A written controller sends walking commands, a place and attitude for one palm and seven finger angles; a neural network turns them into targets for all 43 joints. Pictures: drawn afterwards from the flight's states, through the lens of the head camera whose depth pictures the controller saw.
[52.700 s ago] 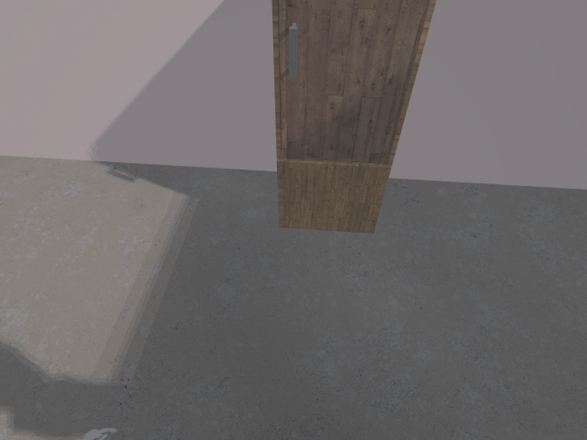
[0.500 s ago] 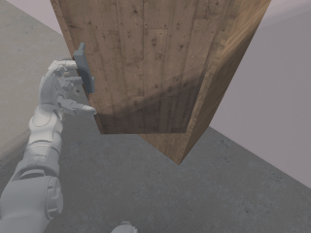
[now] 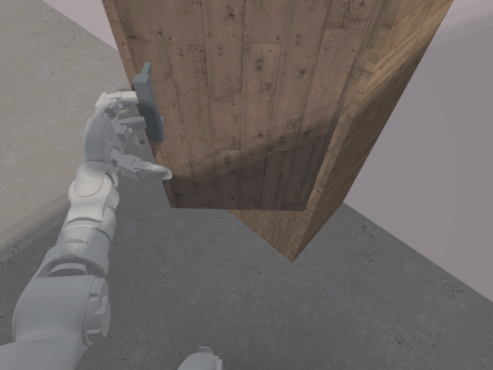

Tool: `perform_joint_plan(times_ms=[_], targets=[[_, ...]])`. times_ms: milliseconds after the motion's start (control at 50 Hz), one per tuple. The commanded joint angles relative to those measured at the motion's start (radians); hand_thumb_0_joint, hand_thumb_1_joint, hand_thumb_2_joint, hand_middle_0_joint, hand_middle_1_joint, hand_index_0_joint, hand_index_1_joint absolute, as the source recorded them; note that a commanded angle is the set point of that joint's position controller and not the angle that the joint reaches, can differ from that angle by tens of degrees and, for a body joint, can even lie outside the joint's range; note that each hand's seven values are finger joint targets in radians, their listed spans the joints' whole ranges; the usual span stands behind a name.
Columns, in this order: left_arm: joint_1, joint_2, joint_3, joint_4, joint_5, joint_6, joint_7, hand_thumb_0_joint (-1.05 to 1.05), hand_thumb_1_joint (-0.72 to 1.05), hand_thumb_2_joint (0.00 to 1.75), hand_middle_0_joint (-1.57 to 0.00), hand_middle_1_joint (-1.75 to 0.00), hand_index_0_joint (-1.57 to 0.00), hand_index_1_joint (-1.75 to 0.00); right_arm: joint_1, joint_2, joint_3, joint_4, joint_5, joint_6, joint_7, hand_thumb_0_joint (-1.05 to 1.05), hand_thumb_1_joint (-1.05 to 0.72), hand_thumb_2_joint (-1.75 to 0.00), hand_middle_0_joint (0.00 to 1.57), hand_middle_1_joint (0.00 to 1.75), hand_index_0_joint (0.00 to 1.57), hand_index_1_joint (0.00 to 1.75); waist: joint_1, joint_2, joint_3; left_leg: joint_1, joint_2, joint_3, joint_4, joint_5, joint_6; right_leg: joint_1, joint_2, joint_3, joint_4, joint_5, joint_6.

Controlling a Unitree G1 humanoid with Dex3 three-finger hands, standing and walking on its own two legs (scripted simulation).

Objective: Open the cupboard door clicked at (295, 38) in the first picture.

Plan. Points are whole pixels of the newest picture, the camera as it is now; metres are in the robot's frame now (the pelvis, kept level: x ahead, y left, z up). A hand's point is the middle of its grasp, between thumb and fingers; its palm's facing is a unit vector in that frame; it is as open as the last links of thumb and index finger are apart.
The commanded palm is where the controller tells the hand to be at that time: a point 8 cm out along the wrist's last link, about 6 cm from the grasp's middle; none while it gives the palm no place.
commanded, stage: slide the fingers in behind the handle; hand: left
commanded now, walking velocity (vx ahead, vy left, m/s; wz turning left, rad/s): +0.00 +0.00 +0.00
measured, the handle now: (152, 104) +0.55 +0.17 +0.11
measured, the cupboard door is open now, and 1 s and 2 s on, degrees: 41 41 41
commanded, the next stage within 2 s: move the hooked fingers beside the handle in 0.22 s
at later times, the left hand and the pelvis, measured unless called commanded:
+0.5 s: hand (139, 137) +0.46 +0.18 +0.11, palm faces +0.05 -1.00 +0.00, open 14.2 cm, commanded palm +0.45 +0.21 +0.10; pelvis +0.00 +0.00 +0.00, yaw +1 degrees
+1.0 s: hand (137, 136) +0.47 +0.19 +0.10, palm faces +0.02 -1.00 +0.01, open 14.0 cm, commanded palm +0.44 +0.24 +0.10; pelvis +0.00 +0.01 +0.00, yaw -2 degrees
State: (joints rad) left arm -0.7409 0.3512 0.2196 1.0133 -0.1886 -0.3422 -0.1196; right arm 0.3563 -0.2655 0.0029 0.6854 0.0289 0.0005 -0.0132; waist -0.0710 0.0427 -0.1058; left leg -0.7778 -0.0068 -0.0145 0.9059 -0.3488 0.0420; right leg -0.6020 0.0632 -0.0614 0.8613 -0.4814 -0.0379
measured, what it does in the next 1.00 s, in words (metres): stands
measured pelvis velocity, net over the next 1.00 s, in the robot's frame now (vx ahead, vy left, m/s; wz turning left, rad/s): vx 0.00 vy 0.01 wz -0.03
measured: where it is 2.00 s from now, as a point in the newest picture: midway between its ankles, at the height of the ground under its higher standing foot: outside the picture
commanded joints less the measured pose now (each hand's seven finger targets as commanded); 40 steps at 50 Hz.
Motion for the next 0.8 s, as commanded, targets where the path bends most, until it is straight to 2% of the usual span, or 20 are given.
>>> perform_joint_plan(times_ms=[0,60,80,120,140,180,240,360,380,460,480,500,520,560,640,660,700,720,760,780], targets=[[-0.559,0.042,-0.087,-0.233,0.022,-0.082,-0.057,0.00,-0.50,0.30,-0.30,-1.20,-0.30,-1.20,0.080,-0.159,-0.053,-0.074,0.003,-0.030,-0.014,0.00,-0.90,-0.90,0.20,0.30,0.20,0.30,-0.089,0.061,-0.354,0.539,0.026,-0.090,-0.083,0.228,-0.008,-0.197,0.006,0.032,-0.138,0.265,0.009],[-0.539,0.042,-0.081,-0.212,0.018,-0.076,-0.060,0.00,-0.50,0.30,-0.30,-1.20,-0.30,-1.20,0.082,-0.160,-0.055,-0.070,0.000,-0.033,-0.012,0.00,-0.90,-0.90,0.20,0.30,0.20,0.30,-0.081,0.055,-0.359,0.529,0.025,-0.088,-0.081,0.219,-0.009,-0.187,0.007,0.028,-0.139,0.256,0.007],[-0.552,0.059,-0.068,-0.223,0.017,-0.079,-0.059,0.00,-0.50,0.30,-0.30,-1.20,-0.30,-1.20,0.089,-0.163,-0.056,-0.068,-0.001,-0.033,-0.014,0.00,-0.90,-0.90,0.20,0.30,0.20,0.30,-0.089,0.039,-0.370,0.530,0.026,-0.090,-0.078,0.230,-0.005,-0.182,0.007,0.029,-0.136,0.265,0.008],[-0.563,0.042,-0.084,-0.214,0.016,-0.078,-0.065,0.00,-0.50,0.30,-0.30,-1.20,-0.30,-1.20,0.083,-0.159,-0.055,-0.065,0.000,-0.033,-0.015,0.00,-0.90,-0.90,0.20,0.30,0.20,0.30,-0.091,0.043,-0.362,0.531,0.025,-0.087,-0.079,0.231,-0.006,-0.188,0.007,0.030,-0.139,0.271,0.009],[-0.557,0.059,-0.069,-0.213,0.017,-0.078,-0.066,0.00,-0.50,0.30,-0.30,-1.20,-0.30,-1.20,0.087,-0.162,-0.055,-0.065,0.002,-0.033,-0.014,0.00,-0.90,-0.90,0.20,0.30,0.20,0.30,-0.081,0.061,-0.367,0.526,0.026,-0.089,-0.080,0.230,-0.009,-0.188,0.006,0.030,-0.137,0.266,0.007],[-0.594,0.035,-0.097,-0.217,0.020,-0.077,-0.064,0.00,-0.50,0.30,-0.30,-1.20,-0.30,-1.20,0.088,-0.159,-0.054,-0.064,0.000,-0.033,-0.015,0.00,-0.90,-0.90,0.20,0.30,0.20,0.30,-0.099,0.068,-0.345,0.534,0.029,-0.099,-0.078,0.218,-0.008,-0.219,0.007,0.025,-0.132,0.245,0.007],[-0.598,0.051,-0.081,-0.196,0.020,-0.074,-0.060,0.00,-0.50,0.30,-0.30,-1.20,-0.30,-1.20,0.093,-0.164,-0.054,-0.059,0.000,-0.035,-0.015,0.00,-0.90,-0.90,0.20,0.30,0.20,0.30,-0.097,0.043,-0.348,0.520,0.028,-0.101,-0.085,0.201,-0.009,-0.214,0.007,0.027,-0.137,0.236,0.008],[-0.596,0.067,-0.070,-0.167,0.027,-0.067,-0.060,0.00,-0.50,0.30,-0.30,-1.20,-0.30,-1.20,0.095,-0.166,-0.052,-0.057,-0.002,-0.035,-0.015,0.00,-0.90,-0.90,0.20,0.30,0.20,0.30,-0.093,0.055,-0.342,0.511,0.029,-0.107,-0.086,0.177,-0.011,-0.228,0.005,0.024,-0.132,0.208,0.004],[-0.606,0.049,-0.086,-0.167,0.027,-0.069,-0.060,0.00,-0.50,0.30,-0.30,-1.20,-0.30,-1.20,0.098,-0.165,-0.051,-0.059,-0.001,-0.036,-0.016,0.00,-0.90,-0.90,0.20,0.30,0.20,0.30,-0.101,0.062,-0.336,0.516,0.029,-0.110,-0.085,0.177,-0.009,-0.239,0.006,0.023,-0.130,0.206,0.005],[-0.609,0.105,-0.039,-0.137,0.026,-0.057,-0.061,0.00,-0.50,0.30,-0.30,-1.20,-0.30,-1.20,0.104,-0.171,-0.050,-0.056,-0.002,-0.033,-0.018,0.00,-0.90,-0.90,0.20,0.30,0.20,0.30,-0.099,0.031,-0.335,0.480,0.028,-0.102,-0.085,0.156,-0.006,-0.225,0.004,0.029,-0.138,0.200,0.008],[-0.599,0.132,-0.019,-0.131,0.029,-0.060,-0.063,0.00,-0.50,0.30,-0.30,-1.20,-0.30,-1.20,0.109,-0.173,-0.050,-0.059,-0.002,-0.031,-0.020,0.00,-0.90,-0.90,0.20,0.30,0.20,0.30,-0.090,0.038,-0.345,0.480,0.028,-0.102,-0.083,0.165,-0.006,-0.217,0.004,0.030,-0.132,0.202,0.006],[-0.618,0.103,-0.045,-0.156,0.027,-0.061,-0.070,0.00,-0.50,0.30,-0.30,-1.20,-0.30,-1.20,0.101,-0.168,-0.048,-0.063,-0.001,-0.033,-0.018,0.00,-0.90,-0.90,0.20,0.30,0.20,0.30,-0.094,0.073,-0.369,0.501,0.027,-0.099,-0.082,0.181,-0.007,-0.224,0.003,0.030,-0.129,0.213,0.007],[-0.581,0.122,-0.019,-0.130,0.027,-0.058,-0.072,0.00,-0.50,0.30,-0.30,-1.20,-0.30,-1.20,0.106,-0.170,-0.049,-0.061,-0.002,-0.030,-0.018,0.00,-0.90,-0.90,0.20,0.30,0.20,0.30,-0.083,0.049,-0.363,0.498,0.029,-0.104,-0.080,0.183,-0.009,-0.219,0.005,0.026,-0.128,0.210,0.005],[-0.574,0.145,-0.002,-0.117,0.021,-0.051,-0.078,0.00,-0.50,0.30,-0.30,-1.20,-0.30,-1.20,0.105,-0.172,-0.047,-0.068,0.000,-0.026,-0.019,0.00,-0.90,-0.90,0.20,0.30,0.20,0.30,-0.085,0.039,-0.340,0.467,0.029,-0.094,-0.082,0.166,-0.006,-0.211,0.005,0.030,-0.135,0.206,0.008],[-0.558,0.200,0.042,-0.129,0.023,-0.055,-0.087,0.00,-0.50,0.30,-0.30,-1.20,-0.30,-1.20,0.108,-0.174,-0.045,-0.078,0.000,-0.016,-0.022,0.00,-0.90,-0.90,0.20,0.30,0.20,0.30,-0.070,0.058,-0.358,0.466,0.030,-0.093,-0.080,0.201,-0.007,-0.191,0.006,0.030,-0.125,0.229,0.005],[-0.551,0.168,0.018,-0.137,0.020,-0.054,-0.091,0.00,-0.50,0.30,-0.30,-1.20,-0.30,-1.20,0.105,-0.170,-0.044,-0.085,-0.001,-0.016,-0.020,0.00,-0.90,-0.90,0.20,0.30,0.20,0.30,-0.074,0.062,-0.364,0.475,0.029,-0.090,-0.079,0.208,-0.007,-0.192,0.007,0.029,-0.126,0.233,0.007],[-0.546,0.202,0.048,-0.136,0.019,-0.057,-0.090,0.00,-0.50,0.30,-0.30,-1.20,-0.30,-1.20,0.109,-0.174,-0.045,-0.086,0.001,-0.011,-0.021,0.00,-0.90,-0.90,0.20,0.30,0.20,0.30,-0.071,0.059,-0.364,0.474,0.032,-0.092,-0.077,0.215,-0.007,-0.194,0.008,0.028,-0.123,0.236,0.007],[-0.545,0.179,0.026,-0.126,0.020,-0.055,-0.092,0.00,-0.50,0.30,-0.30,-1.20,-0.30,-1.20,0.107,-0.170,-0.044,-0.086,0.002,-0.009,-0.021,0.00,-0.90,-0.90,0.20,0.30,0.20,0.30,-0.076,0.056,-0.343,0.471,0.033,-0.094,-0.082,0.200,-0.008,-0.202,0.009,0.026,-0.125,0.224,0.007],[-0.515,0.199,0.050,-0.140,0.018,-0.056,-0.090,0.00,-0.50,0.30,-0.30,-1.20,-0.30,-1.20,0.108,-0.174,-0.047,-0.092,0.001,-0.006,-0.021,0.00,-0.90,-0.90,0.20,0.30,0.20,0.30,-0.061,0.062,-0.360,0.476,0.033,-0.091,-0.082,0.206,-0.009,-0.188,0.010,0.027,-0.125,0.229,0.006],[-0.512,0.208,0.059,-0.145,0.016,-0.055,-0.090,0.00,-0.50,0.30,-0.30,-1.20,-0.30,-1.20,0.112,-0.175,-0.046,-0.095,0.001,-0.006,-0.021,0.00,-0.90,-0.90,0.20,0.30,0.20,0.30,-0.066,0.063,-0.364,0.478,0.031,-0.088,-0.079,0.217,-0.005,-0.185,0.011,0.027,-0.124,0.237,0.006]])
